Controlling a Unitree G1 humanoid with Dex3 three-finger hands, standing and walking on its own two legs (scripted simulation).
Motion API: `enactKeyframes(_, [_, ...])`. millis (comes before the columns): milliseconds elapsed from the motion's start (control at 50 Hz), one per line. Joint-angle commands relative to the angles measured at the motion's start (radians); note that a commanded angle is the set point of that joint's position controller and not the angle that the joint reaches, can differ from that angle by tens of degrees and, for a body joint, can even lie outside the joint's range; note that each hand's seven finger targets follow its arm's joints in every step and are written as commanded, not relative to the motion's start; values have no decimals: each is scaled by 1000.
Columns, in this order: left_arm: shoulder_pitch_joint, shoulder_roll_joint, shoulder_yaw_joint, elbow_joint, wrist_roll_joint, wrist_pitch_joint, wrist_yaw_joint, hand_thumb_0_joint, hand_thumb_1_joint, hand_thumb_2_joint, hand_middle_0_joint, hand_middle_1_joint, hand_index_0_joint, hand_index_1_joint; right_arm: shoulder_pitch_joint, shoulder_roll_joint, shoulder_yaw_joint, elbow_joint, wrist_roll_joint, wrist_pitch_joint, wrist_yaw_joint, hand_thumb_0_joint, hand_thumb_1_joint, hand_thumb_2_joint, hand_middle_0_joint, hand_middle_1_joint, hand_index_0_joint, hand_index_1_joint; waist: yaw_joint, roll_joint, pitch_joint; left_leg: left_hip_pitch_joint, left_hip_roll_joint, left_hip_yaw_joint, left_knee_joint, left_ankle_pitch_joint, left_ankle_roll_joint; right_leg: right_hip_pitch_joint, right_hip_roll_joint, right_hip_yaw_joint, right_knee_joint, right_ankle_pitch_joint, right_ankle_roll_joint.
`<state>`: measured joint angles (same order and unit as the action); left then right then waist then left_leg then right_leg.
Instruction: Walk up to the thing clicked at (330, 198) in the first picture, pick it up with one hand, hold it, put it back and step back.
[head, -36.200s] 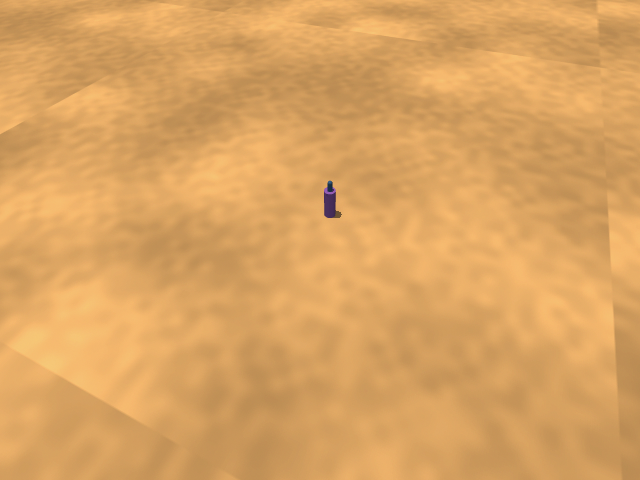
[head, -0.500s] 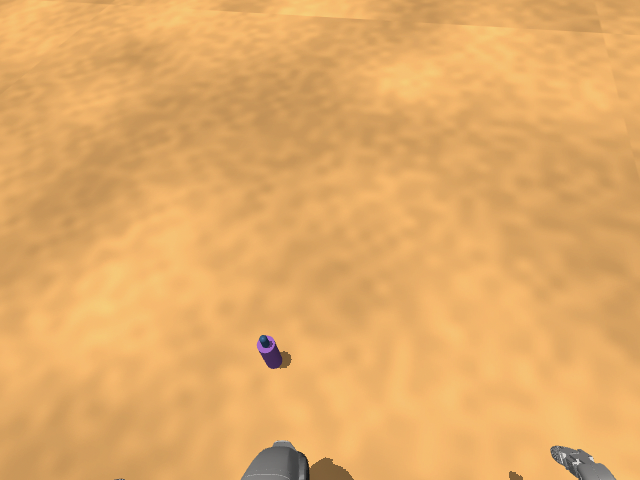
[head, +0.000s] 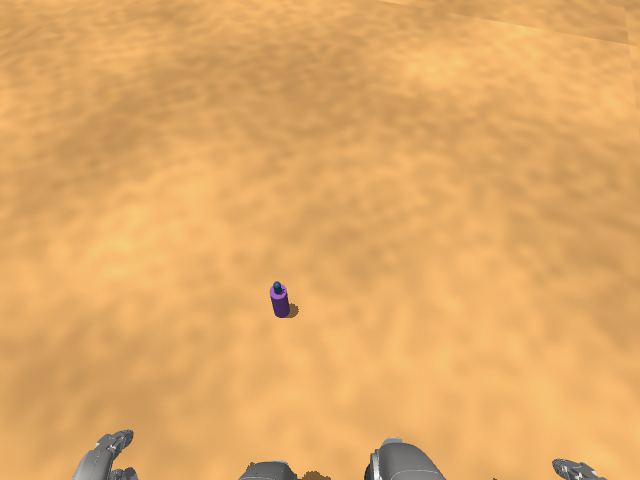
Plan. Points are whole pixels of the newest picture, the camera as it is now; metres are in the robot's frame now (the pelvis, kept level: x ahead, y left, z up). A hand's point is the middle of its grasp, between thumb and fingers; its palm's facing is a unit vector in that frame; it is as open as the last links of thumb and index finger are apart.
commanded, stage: step back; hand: left
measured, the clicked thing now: (279, 298) +0.64 +0.16 -0.65
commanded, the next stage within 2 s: none
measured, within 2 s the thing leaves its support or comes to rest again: neither
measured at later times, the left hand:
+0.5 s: hand out of the picture -0.10 +0.27 -0.12, palm faces -0.10 -0.89 -0.44, open 7.4 cm
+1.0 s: hand out of the picture -0.21 +0.29 -0.14, palm faces -0.09 -0.92 -0.39, open 7.3 cm
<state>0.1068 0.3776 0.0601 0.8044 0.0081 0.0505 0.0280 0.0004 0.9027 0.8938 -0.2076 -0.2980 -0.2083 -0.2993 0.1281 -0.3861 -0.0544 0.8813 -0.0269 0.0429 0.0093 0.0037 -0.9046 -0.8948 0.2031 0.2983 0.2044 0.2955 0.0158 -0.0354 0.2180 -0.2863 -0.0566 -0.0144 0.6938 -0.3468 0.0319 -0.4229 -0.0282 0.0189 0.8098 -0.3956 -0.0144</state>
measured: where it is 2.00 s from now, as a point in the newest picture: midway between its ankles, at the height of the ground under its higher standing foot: outside the picture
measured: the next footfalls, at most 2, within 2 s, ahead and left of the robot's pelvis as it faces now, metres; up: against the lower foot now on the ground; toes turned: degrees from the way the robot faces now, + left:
right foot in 0.34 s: -0.12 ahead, -0.13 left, +0.00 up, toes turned -3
left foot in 0.70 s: -0.20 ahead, +0.15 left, +0.00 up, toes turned -5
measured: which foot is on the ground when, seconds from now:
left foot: down 0.00-0.38, up 0.40-0.68, down 0.70-1.00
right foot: up 0.00-0.32, down 0.34-0.72, up 0.74-1.00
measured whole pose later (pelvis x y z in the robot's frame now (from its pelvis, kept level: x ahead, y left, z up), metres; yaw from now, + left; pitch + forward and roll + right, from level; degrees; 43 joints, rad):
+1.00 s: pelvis -0.33 +0.03 +0.01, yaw -5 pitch -1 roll +0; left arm 0.15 0.39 0.06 0.84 0.02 0.05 0.01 0.00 0.90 0.89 -0.21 -0.30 -0.21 -0.30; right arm 0.09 -0.38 -0.04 0.82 -0.03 0.04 0.00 0.00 -0.90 -0.89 0.21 0.30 0.21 0.30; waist 0.03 -0.02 0.18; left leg -0.39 0.02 0.00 0.61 -0.21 0.01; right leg -0.31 0.04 0.08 0.91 -0.52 0.01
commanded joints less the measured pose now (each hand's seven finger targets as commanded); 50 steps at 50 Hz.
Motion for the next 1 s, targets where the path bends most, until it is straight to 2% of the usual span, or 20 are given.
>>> enactKeyframes(0, [-23,214,74,-71,4,-23,23,0,900,900,-200,-300,-200,-300,16,-291,-75,-82,-13,-16,-20,0,-900,-900,200,300,200,300,-58,199,-206,-51,399,-406,-345,406,273,-22,121,145,454,-240,-9])
enactKeyframes(60, [120,199,74,-15,-10,-18,13,0,900,900,-200,-300,-200,-300,-100,-220,-53,-114,-13,-18,-28,0,-900,-900,200,300,200,300,30,153,-171,-9,285,-224,-313,386,187,-75,142,147,520,-102,-6])
enactKeyframes(200, [118,177,62,-33,2,-43,5,0,900,900,-200,-300,-200,-300,-1,-224,-64,-115,-2,-17,-26,0,-900,-900,200,300,200,300,-47,203,-284,256,315,-205,-228,432,233,-25,50,75,92,-125,57])
enactKeyframes(260, [173,187,65,1,3,-49,2,0,900,900,-200,-300,-200,-300,-19,-244,-73,-127,-7,1,-19,0,-900,-900,200,300,200,300,-44,223,-324,195,282,-181,-212,333,187,112,46,6,-141,-55,40])
enactKeyframes(300, [276,188,68,51,13,-53,0,0,900,900,-200,-300,-200,-300,-63,-260,-79,-134,7,14,-16,0,-900,-900,200,300,200,300,13,200,-353,89,271,-156,-184,227,145,263,50,-44,-351,112,9])
enactKeyframes(320, [296,203,75,63,23,-55,0,0,900,900,-200,-300,-200,-300,-74,-234,-67,-131,17,19,-15,0,-900,-900,200,300,200,300,29,157,-334,-9,250,-158,-152,130,101,304,33,9,-384,135,-11])
enactKeyframes(340, [281,265,93,45,39,-56,-1,0,900,900,-200,-300,-200,-300,-80,-198,-59,-148,21,19,-11,0,-900,-900,200,300,200,300,31,-25,-278,-186,152,-97,-26,-48,37,293,-103,271,-436,0,-75])
enactKeyframes(360, [193,373,118,9,39,-49,-8,0,900,900,-200,-300,-200,-300,-117,-163,-55,-157,22,20,-17,0,-900,-900,200,300,200,300,59,-247,-194,-236,-32,-51,241,-202,-30,74,-323,528,-556,-77,-215])
enactKeyframes(380, [60,432,124,-49,42,-53,3,0,900,900,-200,-300,-200,-300,-103,-210,-75,-152,13,27,-30,0,-900,-900,200,300,200,300,50,-298,-108,-178,12,-182,468,-232,-55,-142,-451,663,-619,-94,-317])
enactKeyframes(460, [-72,247,91,-79,39,-56,12,0,900,900,-200,-300,-200,-300,52,-185,-63,-65,33,14,-22,0,-900,-900,200,300,200,300,-68,-92,-148,-184,-96,-177,575,-69,-46,18,-168,154,-418,304,-149])
enactKeyframes(560, [99,223,88,-59,43,-38,24,0,900,900,-200,-300,-200,-300,10,-160,-33,-98,20,-11,-35,0,-900,-900,200,300,200,300,48,-164,-231,-279,-10,-100,185,-174,-70,421,-186,174,-293,514,-161])
enactKeyframes(620, [86,243,83,-64,24,-19,21,0,900,900,-200,-300,-200,-300,73,-164,-42,-77,5,-21,-36,0,-900,-900,200,300,200,300,32,-209,-296,-119,33,-18,-114,-101,-45,425,-209,171,-190,631,-151])
enactKeyframes(660, [54,240,71,-83,10,-3,13,0,900,900,-200,-300,-200,-300,149,-179,-59,-41,-3,-24,-36,0,-900,-900,200,300,200,300,-3,-156,-309,49,25,11,-344,177,-29,305,-161,129,-96,571,-101])
enactKeyframes(680, [79,203,56,-92,7,2,10,0,900,900,-200,-300,-200,-300,136,-238,-78,-44,-18,-23,-37,0,-900,-900,200,300,200,300,8,-27,-314,146,147,-181,-321,288,6,119,-96,106,-23,366,-55])
enactKeyframes(700, [72,168,47,-97,-4,1,11,0,900,900,-200,-300,-200,-300,94,-328,-92,-63,-25,-17,-30,0,-900,-900,200,300,200,300,7,222,-285,188,347,-444,-333,433,113,-95,75,0,143,-74,-9])
enactKeyframes(720, [-30,215,69,-105,3,1,29,0,900,900,-200,-300,-200,-300,80,-404,-98,-80,-18,-16,-20,0,-900,-900,200,300,200,300,-67,311,-257,-28,459,-551,-375,404,267,-17,94,93,312,-309,7])
enactKeyframes(740, [-53,240,73,-91,10,1,30,0,900,900,-200,-300,-200,-300,42,-368,-93,-79,-19,-22,-24,0,-900,-900,200,300,200,300,-58,259,-201,-105,453,-540,-381,374,280,11,86,156,402,-275,1])
enactKeyframes(800, [77,216,66,-34,-11,0,10,0,900,900,-200,-300,-200,-300,-70,-241,-52,-107,-20,-26,-36,0,-900,-900,200,300,200,300,37,182,-205,-5,272,-193,-267,508,173,-51,124,156,490,-106,-9])
enactKeyframes(900, [42,180,56,-44,10,-22,-2,0,900,900,-200,-300,-200,-300,38,-214,-51,-97,-10,-17,-30,0,-900,-900,200,300,200,300,-36,205,-238,210,270,-198,-205,576,205,-55,87,76,177,-138,45])
enactKeyframes(980, [118,173,49,2,18,-42,-3,0,900,900,-200,-300,-200,-300,16,-256,-62,-102,-2,-4,-30,0,-900,-900,200,300,200,300,-18,220,-355,239,289,-188,-118,492,184,114,43,0,-253,-24,22])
